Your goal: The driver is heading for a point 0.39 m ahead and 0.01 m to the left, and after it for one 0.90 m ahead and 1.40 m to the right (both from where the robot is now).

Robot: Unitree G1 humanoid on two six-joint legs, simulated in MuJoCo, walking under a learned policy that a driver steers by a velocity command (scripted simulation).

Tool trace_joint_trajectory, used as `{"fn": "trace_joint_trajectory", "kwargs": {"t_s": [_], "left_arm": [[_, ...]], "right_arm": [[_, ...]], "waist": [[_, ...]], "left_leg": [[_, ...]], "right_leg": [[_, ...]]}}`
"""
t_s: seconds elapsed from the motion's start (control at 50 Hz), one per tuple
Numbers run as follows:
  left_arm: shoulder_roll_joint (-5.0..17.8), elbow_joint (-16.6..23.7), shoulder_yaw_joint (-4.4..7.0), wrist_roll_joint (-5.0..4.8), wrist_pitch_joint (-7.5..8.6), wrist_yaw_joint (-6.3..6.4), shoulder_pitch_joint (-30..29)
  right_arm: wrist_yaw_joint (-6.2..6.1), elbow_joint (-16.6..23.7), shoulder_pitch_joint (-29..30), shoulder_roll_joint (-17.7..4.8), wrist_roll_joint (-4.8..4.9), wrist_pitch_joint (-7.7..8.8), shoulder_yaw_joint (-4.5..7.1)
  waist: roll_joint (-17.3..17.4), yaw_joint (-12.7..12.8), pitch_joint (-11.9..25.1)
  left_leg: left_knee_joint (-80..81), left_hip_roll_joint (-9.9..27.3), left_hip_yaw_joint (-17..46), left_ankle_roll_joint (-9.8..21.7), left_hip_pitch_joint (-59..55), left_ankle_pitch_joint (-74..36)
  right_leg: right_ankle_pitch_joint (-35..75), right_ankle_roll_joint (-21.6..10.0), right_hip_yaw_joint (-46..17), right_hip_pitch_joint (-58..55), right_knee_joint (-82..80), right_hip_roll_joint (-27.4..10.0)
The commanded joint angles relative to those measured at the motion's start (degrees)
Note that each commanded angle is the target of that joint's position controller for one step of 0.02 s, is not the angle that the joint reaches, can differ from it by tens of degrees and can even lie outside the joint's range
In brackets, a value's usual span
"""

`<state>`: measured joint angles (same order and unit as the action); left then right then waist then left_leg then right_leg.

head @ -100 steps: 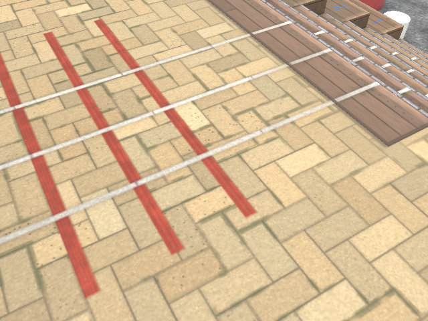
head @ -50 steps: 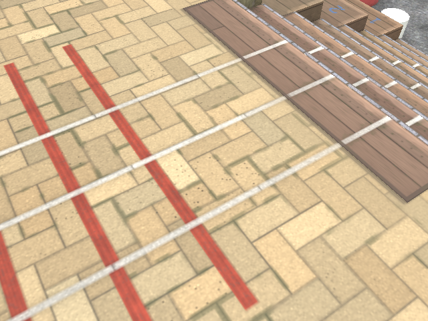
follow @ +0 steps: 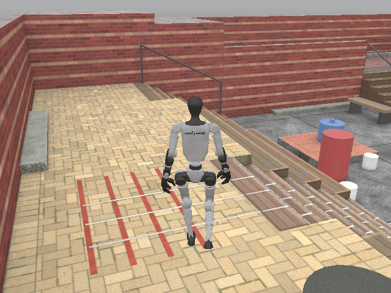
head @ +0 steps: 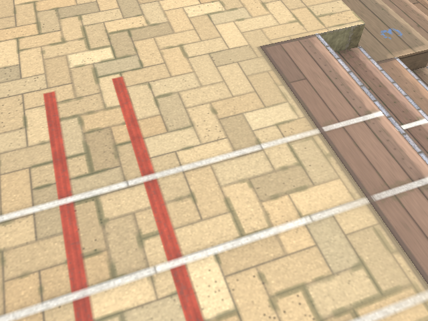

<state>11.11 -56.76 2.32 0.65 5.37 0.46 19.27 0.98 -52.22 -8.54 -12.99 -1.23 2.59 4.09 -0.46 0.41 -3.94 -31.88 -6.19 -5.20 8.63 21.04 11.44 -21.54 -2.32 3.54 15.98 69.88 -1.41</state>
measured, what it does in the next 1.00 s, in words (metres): walks ahead: right foot, then left foot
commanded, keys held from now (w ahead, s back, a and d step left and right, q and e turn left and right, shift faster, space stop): w+q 0.16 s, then w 0.12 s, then w+e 0.72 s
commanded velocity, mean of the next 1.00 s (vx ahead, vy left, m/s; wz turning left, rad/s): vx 0.50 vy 0.00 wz -0.08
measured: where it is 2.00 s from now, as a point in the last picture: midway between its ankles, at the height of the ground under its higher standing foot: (272, 164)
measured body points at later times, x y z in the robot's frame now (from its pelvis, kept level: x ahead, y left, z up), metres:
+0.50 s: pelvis +0.29 -0.02 +0.00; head +0.32 -0.02 +0.44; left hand +0.45 +0.24 -0.11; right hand +0.27 -0.29 -0.14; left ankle +0.08 +0.03 -0.69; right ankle +0.40 -0.08 -0.73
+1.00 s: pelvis +0.56 +0.02 +0.00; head +0.59 +0.01 +0.45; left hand +0.55 +0.30 -0.12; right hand +0.77 -0.23 -0.07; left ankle +0.69 +0.11 -0.73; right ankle +0.41 -0.07 -0.72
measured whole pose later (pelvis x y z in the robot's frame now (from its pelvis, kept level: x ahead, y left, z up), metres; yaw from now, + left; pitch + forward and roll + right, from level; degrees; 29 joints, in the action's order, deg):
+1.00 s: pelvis +0.56 +0.02 +0.00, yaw -10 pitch +2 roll -1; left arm 15.6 -50.4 4.4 0.6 2.7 0.0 27.4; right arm 0.7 -39.6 0.4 -14.0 -1.8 4.4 -0.2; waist 1.0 6.1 -1.0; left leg -27.5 -0.4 2.1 0.3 25.8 6.3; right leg -24.2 -4.5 -13.6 1.7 26.0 7.8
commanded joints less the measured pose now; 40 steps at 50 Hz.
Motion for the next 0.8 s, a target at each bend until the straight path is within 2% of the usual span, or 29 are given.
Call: {"fn": "trace_joint_trajectory", "kwargs": {"t_s": [0.02, 0.04, 0.06, 0.12, 0.16, 0.24, 0.32, 0.36, 0.4, 0.42, 0.44, 0.46, 0.48, 0.5, 0.52, 0.54, 0.56, 0.58, 0.6, 0.66, 0.72, 0.8], "left_arm": [[6.51, 6.78, 1.4, 0.93, 1.0, -0.26, -2.58], [5.59, 6.62, 1.2, 1.77, -0.28, -0.45, -1.21], [5.28, 7.05, 1.21, 2.16, -1.33, -0.65, -1.2], [5.31, 9.68, 1.18, 2.18, -2.87, -1.09, -6.16], [5.96, 11.99, 1.21, 1.97, -3.16, -1.19, -11.88], [5.75, 14.38, 0.72, 1.67, -3.15, -1.74, -18.38], [5.41, 16.57, -0.17, 1.12, -2.6, -2.27, -24.45], [5.85, 17.58, -0.34, 0.75, -2.16, -2.42, -26.05], [6.95, 16.84, 0.01, 0.53, -1.79, -2.27, -21.91], [8.01, 15.43, 0.5, 0.36, -1.68, -1.86, -17.48], [9.31, 13.09, 1.17, 0.23, -1.45, -1.32, -10.24], [10.15, 10.35, 1.76, 0.68, -1.05, -0.77, -1.28], [14.08, 8.68, 2.81, 1.88, -0.97, -0.12, 8.09], [18.22, 7.98, 4.06, 1.96, -1.49, -0.75, 7.41], [14.12, 8.61, 3.47, -0.47, -2.13, -1.67, 2.16], [11.5, 9.76, 2.87, -0.65, -2.25, -1.89, -2.75], [9.63, 9.72, 2.43, -0.1, -2.11, -1.97, -4.12], [9.17, 9.27, 2.24, -0.07, -1.88, -1.7, -3.69], [8.63, 8.43, 1.99, -0.25, -1.62, -1.42, -3.29], [10.66, 7.54, 2.55, -0.8, -0.87, -1.15, -0.31], [11.47, 7.37, 2.89, -0.82, -1.24, -0.92, 2.56], [11.72, 7.22, 3.27, -0.82, -1.66, -0.84, 7.03]], "right_arm": [[-0.86, 0.26, -6.72, -5.99, 0.93, 0.24, 1.49], [-1.04, 0.5, -6.13, -5.35, 1.11, 0.7, 1.12], [-1.05, 0.42, -7.04, -5.85, 1.32, 1.28, 1.12], [-1.04, 0.22, -10.31, -8.54, 1.43, 1.85, 1.65], [-0.97, 0.2, -13.17, -8.57, 1.38, 1.6, 1.63], [-1.11, -0.5, -18.33, -7.58, 1.28, 1.57, 1.12], [-1.77, -1.22, -21.35, -7.34, 0.58, 1.85, 0.53], [-2.04, -1.49, -21.65, -7.77, -0.02, 2.08, 0.35], [-2.35, -1.39, -19.31, -8.62, -0.41, 2.44, 0.3], [-2.47, -1.41, -18.51, -9.25, -0.63, 2.63, 0.38], [-2.41, -1.53, -17.83, -9.81, -0.98, 2.58, 0.47], [-2.33, -1.28, -16.69, -9.9, -0.72, 2.54, 0.39], [-2.3, 0.57, -17.07, -7.76, -0.43, 2.83, -0.32], [-1.48, 0.6, -24.03, -3.94, 1.18, 2.8, -0.75], [-1.58, 1.19, -19.71, -8.29, -0.96, 2.93, -0.25], [-1.19, 2.95, -13.48, -8.56, -0.83, 3.35, -0.22], [-0.92, 4.08, -10.3, -7.9, -0.79, 3.7, -0.51], [-0.7, 4.82, -9.23, -7.41, -1.08, 3.31, -0.57], [-0.5, 5.31, -9.78, -6.62, -1.46, 2.48, -0.85], [-0.15, 6.68, -8.74, -5.19, -1.76, 0.78, -1.38], [-0.03, 9.99, -0.45, -5.04, -1.63, 0.22, -1.72], [0.3, 13.03, 7.82, -4.6, -1.06, 0.26, -2.32]], "waist": [[-2.37, -0.17, 2.53], [-1.35, 1.15, 3.06], [-0.48, 1.5, 3.37], [1.23, 0.82, 2.39], [2.35, -1.15, 1.3], [3.78, -4.14, 1.68], [4.32, -6.35, 0.48], [4.78, -6.48, -0.25], [5.52, -3.41, 0.51], [6.03, -1.43, 2.69], [5.53, 1.74, 6.24], [3.93, 6.12, 10.5], [-2.19, 8.69, 17.11], [-15.97, 3.43, 19.99], [-6.26, 2.27, 14.55], [-2.56, 1.43, 7.0], [0.91, 0.79, 3.99], [1.32, -0.31, 2.67], [0.16, -1.78, 3.08], [-1.66, -2.31, 3.93], [-2.21, -0.43, 1.37], [-3.24, 2.98, 1.88]], "left_leg": [[18.89, 18.2, 25.98, 9.53, -15.58, -12.84], [19.39, 16.12, 22.95, 8.63, -12.95, -15.27], [19.49, 15.15, 21.85, 8.58, -11.8, -18.06], [20.67, 12.75, 19.82, 7.62, -10.36, -19.95], [21.05, 12.1, 20.5, 6.04, -11.89, -19.84], [20.14, 11.76, 19.5, 2.67, -18.7, -24.82], [19.52, 12.95, 18.22, 1.98, -25.26, -29.61], [19.14, 14.55, 17.32, 1.82, -27.85, -32.83], [16.16, 15.51, 14.74, 0.52, -28.23, -43.51], [11.94, 15.62, 13.68, -0.21, -28.67, -52.04], [3.65, 14.99, 12.19, -0.74, -29.14, -57.67], [-7.43, 13.47, 9.95, -1.44, -24.59, -53.55], [-24.36, 10.4, 7.37, -2.19, -13.68, -33.74], [-44.11, -1.37, 4.45, -5.34, 8.07, 15.29], [-46.44, 2.64, 10.11, -4.11, 14.43, 14.1], [-44.05, 5.51, 10.17, -4.33, 16.16, 8.36], [-40.99, 7.21, 9.61, -4.79, 15.02, 5.76], [-38.37, 8.4, 9.47, -5.51, 13.55, 5.27], [-35.86, 9.19, 9.23, -6.46, 11.26, 5.11], [-30.19, 9.7, 7.36, -8.97, 10.62, 5.32], [-21.61, 10.38, 5.86, -11.1, 14.11, -0.79], [-11.3, 9.27, 5.75, -11.85, 15.03, -9.17]], "right_leg": [[3.96, 0.8, -5.7, 20.2, 0.93, -4.57], [4.17, 1.7, -5.66, 17.16, -1.54, -5.01], [4.06, 2.5, -5.17, 16.21, -3.34, -4.9], [8.8, 4.53, -3.55, 18.76, -9.84, -4.91], [13.45, 5.32, -3.16, 22.12, -15.08, -4.77], [21.08, 4.54, -2.54, 24.45, -24.06, -3.71], [22.43, 2.47, -0.53, 24.6, -32.08, -2.04], [20.88, 0.47, 0.28, 22.75, -35.61, -1.13], [16.8, -2.29, 0.77, 15.47, -38.84, 0.82], [14.23, -3.54, 1.27, 9.84, -39.26, 2.83], [12.58, -4.95, 1.72, 2.84, -40.67, 4.89], [15.42, -6.75, 0.19, -8.38, -43.61, 3.71], [12.88, -10.16, -14.38, -21.98, -42.79, -8.12], [14.55, -20.42, -44.02, -34.1, -49.03, -20.69], [7.08, -18.96, -46.81, -29.23, -53.5, -18.1], [7.6, -17.47, -37.14, -21.19, -54.43, -16.26], [14.34, -16.17, -31.93, -15.58, -55.7, -13.58], [20.03, -15.02, -28.16, -11.92, -56.19, -11.29], [23.58, -13.91, -25.15, -9.36, -56.87, -9.15], [27.39, -14.03, -21.45, -6.39, -58.2, -6.91], [24.23, -13.12, -20.71, -4.4, -60.34, -5.14], [26.45, -10.45, -21.07, -8.33, -58.33, -3.82]]}}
